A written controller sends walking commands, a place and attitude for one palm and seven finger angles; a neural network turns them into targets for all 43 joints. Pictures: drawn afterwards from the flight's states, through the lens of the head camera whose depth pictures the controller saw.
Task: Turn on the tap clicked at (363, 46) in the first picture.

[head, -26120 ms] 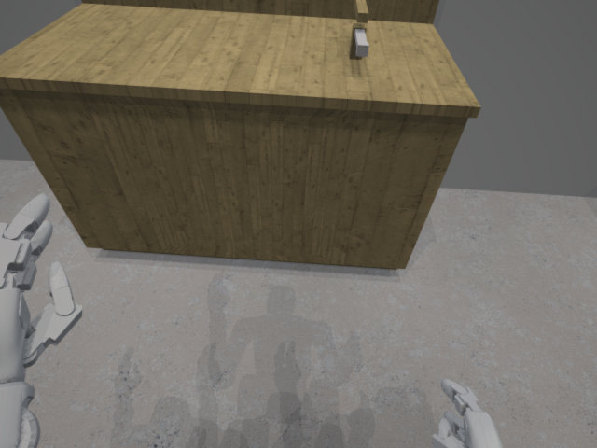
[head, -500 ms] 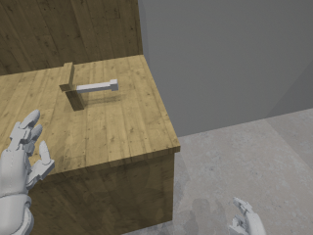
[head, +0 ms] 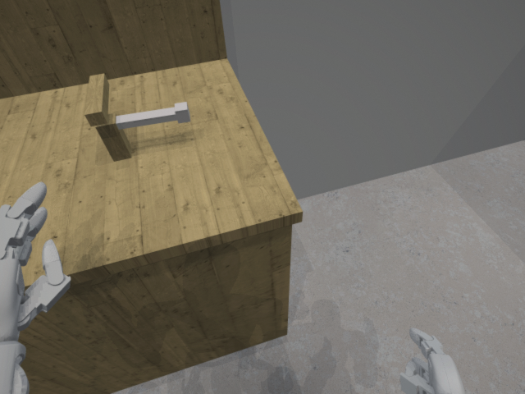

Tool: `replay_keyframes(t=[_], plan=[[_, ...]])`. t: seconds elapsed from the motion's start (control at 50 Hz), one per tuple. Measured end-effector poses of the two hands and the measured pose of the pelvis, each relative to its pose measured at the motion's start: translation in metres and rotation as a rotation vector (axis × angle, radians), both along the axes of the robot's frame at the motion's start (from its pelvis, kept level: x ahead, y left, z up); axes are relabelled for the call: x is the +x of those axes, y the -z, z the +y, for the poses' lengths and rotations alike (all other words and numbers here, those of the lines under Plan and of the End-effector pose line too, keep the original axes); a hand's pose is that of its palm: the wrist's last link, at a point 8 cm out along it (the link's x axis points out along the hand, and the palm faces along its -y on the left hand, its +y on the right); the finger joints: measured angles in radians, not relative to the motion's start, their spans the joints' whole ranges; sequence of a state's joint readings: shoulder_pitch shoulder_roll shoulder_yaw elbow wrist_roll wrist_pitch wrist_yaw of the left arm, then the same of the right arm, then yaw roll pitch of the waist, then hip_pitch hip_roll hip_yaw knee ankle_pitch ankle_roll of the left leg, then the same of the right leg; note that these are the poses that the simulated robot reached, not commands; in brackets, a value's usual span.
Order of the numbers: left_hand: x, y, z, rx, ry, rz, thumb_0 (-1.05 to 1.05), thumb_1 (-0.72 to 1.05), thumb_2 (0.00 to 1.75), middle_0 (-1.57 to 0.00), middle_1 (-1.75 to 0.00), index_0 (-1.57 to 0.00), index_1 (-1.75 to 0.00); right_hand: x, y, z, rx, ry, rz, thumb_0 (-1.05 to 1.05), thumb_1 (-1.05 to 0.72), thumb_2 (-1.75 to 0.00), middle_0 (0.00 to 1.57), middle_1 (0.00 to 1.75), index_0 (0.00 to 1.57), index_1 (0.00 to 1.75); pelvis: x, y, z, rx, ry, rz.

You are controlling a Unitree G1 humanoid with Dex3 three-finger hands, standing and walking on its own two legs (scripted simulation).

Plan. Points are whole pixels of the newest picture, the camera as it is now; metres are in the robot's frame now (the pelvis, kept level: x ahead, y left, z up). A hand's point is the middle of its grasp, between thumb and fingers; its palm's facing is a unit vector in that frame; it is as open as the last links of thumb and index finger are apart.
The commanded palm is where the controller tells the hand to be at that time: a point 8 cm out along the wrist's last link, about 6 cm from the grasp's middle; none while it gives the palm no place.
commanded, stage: step back with the hand held close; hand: left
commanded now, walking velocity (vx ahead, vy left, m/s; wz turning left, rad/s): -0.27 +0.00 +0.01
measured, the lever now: (182, 112) +0.59 +0.20 +0.12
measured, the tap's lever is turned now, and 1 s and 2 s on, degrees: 85 85 85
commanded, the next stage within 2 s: stop stepping back and stand still in 1.10 s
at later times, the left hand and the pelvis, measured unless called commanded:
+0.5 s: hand (30, 340) +0.15 +0.25 +0.15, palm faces +0.39 -0.84 -0.39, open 7.4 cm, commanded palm +0.09 +0.30 +0.18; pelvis -0.06 +0.01 -0.01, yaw +3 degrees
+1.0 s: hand out of the picture +0.08 +0.26 +0.16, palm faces +0.26 -0.90 -0.34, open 7.5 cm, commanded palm +0.03 +0.31 +0.18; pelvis -0.15 +0.04 -0.01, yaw -4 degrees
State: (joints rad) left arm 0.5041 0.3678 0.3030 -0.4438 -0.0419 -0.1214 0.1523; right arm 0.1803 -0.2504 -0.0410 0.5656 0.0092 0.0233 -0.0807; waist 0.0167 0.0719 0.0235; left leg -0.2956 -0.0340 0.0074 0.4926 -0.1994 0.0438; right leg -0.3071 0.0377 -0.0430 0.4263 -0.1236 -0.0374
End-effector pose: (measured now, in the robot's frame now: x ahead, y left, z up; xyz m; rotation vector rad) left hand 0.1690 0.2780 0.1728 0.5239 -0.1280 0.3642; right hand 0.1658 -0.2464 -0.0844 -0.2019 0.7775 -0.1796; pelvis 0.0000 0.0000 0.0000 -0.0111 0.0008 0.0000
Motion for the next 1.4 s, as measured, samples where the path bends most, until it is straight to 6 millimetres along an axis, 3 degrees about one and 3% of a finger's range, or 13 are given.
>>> replay_keyframes(t=[0.22,0.36,0.5,0.62,0.74,0.82,0.88,0.96,1.08,1.14,1.2,1.28,1.4], plan=[[-0.024,0.006,0.016,0.009,-0.012,-0.05,0.01,0.89,0.9,-0.21,-0.3,-0.21,-0.3,-0.032,0.003,0.02,-0.021,-0.021,0.019,0.02,-0.9,-0.9,0.21,0.3,0.2,0.3,-0.023,0.006,0.011,-0.012,-0.023,-0.006],[-0.042,0.005,0.021,0.009,-0.057,-0.079,0.01,0.89,0.9,-0.21,-0.3,-0.21,-0.3,-0.03,0.009,0.024,-0.011,-0.054,0.014,0.02,-0.9,-0.9,0.21,0.3,0.21,0.3,-0.035,0.01,0.007,-0.012,-0.034,0.005],[-0.062,0.013,0.012,-0.056,0.026,-0.084,0.01,0.89,0.9,-0.21,-0.3,-0.21,-0.3,-0.036,-0.003,0.026,-0.034,-0.046,-0.011,0.02,-0.9,-0.9,0.21,0.3,0.21,0.3,-0.055,0.011,0.012,-0.036,-0.058,0.0],[-0.088,0.008,0.041,0.002,0.014,-0.128,0.01,0.88,0.9,-0.21,-0.3,-0.21,-0.3,-0.053,-0.012,0.038,-0.089,-0.058,-0.028,0.02,-0.9,-0.9,0.21,0.3,0.2,0.3,-0.074,0.014,0.027,-0.061,-0.063,-0.01],[-0.112,-0.008,0.065,-0.039,-0.085,-0.187,0.01,0.89,0.9,-0.21,-0.3,-0.21,-0.3,-0.073,-0.02,0.064,-0.053,-0.109,-0.016,0.02,-0.9,-0.9,0.2,0.3,0.2,0.3,-0.089,-0.002,0.033,-0.086,-0.062,0.009],[-0.12,0.0,0.057,-0.129,-0.071,-0.174,0.01,0.89,0.9,-0.2,-0.3,-0.2,-0.3,-0.081,-0.021,0.081,-0.012,-0.143,-0.027,0.02,-0.9,-0.9,0.21,0.3,0.2,0.3,-0.104,-0.004,0.034,-0.073,-0.03,0.047],[-0.123,0.008,0.041,-0.114,0.012,-0.16,0.01,0.89,0.9,-0.2,-0.3,-0.2,-0.3,-0.089,-0.014,0.087,0.018,-0.154,-0.056,0.02,-0.9,-0.9,0.21,0.3,0.21,0.3,-0.126,0.007,0.031,-0.019,0.024,0.07],[-0.124,0.004,0.025,-0.089,0.162,-0.166,0.01,0.89,0.9,-0.2,-0.3,-0.2,-0.3,-0.119,-0.006,0.084,0.016,-0.088,-0.044,0.01,-0.9,-0.9,0.21,0.3,0.21,0.3,-0.145,0.011,0.038,-0.053,0.061,0.026],[-0.135,-0.001,0.034,-0.067,0.239,-0.169,0.01,0.89,0.9,-0.21,-0.3,-0.21,-0.3,-0.182,-0.014,0.065,-0.019,0.019,-0.041,0.02,-0.9,-0.9,0.21,0.3,0.21,0.3,-0.177,0.009,0.047,-0.05,0.088,-0.021],[-0.159,0.002,0.04,-0.071,0.211,-0.122,0.01,0.89,0.9,-0.21,-0.3,-0.21,-0.3,-0.214,-0.018,0.055,-0.044,0.042,-0.046,0.02,-0.9,-0.9,0.21,0.3,0.21,0.3,-0.199,0.007,0.049,-0.058,0.076,-0.016],[-0.198,0.002,0.043,-0.051,0.193,-0.112,0.01,0.89,0.9,-0.21,-0.3,-0.21,-0.3,-0.244,-0.013,0.046,-0.064,0.054,-0.028,0.02,-0.9,-0.9,0.21,0.3,0.2,0.3,-0.222,0.011,0.054,-0.036,0.074,-0.011],[-0.241,-0.004,0.053,-0.076,0.162,-0.149,0.01,0.89,0.9,-0.21,-0.3,-0.21,-0.3,-0.288,-0.016,0.048,-0.101,0.07,0.058,0.02,-0.9,-0.9,0.2,0.3,0.2,0.3,-0.24,0.002,0.063,-0.013,0.07,-0.006],[-0.261,0.01,0.089,-0.134,0.041,-0.202,0.01,0.89,0.9,-0.21,-0.3,-0.21,-0.3,-0.322,-0.007,0.064,-0.124,0.076,0.038,0.02,-0.9,-0.9,0.2,0.3,0.2,0.3,-0.275,0.01,0.082,-0.02,0.02,-0.02]])
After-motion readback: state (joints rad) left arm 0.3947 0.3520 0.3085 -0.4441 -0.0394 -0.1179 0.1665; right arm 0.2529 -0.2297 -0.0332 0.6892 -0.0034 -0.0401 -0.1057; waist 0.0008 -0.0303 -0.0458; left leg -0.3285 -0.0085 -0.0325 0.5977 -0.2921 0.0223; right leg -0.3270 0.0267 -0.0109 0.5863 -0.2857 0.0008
